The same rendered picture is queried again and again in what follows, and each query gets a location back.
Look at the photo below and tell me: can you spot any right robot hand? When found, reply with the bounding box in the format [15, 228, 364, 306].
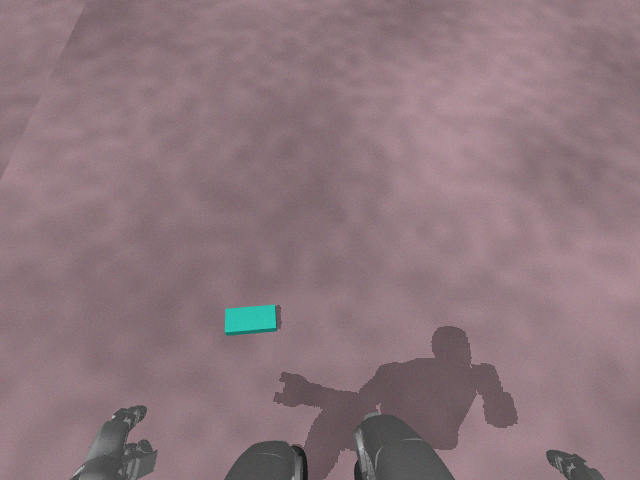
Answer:
[546, 450, 605, 480]

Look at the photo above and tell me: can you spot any left robot arm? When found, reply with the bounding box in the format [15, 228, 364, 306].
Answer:
[70, 456, 124, 480]

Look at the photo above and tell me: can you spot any small box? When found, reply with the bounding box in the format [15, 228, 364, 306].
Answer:
[225, 305, 277, 336]

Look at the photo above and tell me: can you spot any left robot hand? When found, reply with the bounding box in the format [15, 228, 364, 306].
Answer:
[85, 405, 158, 480]

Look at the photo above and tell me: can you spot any left robot foot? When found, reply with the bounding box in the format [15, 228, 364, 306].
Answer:
[291, 446, 308, 480]

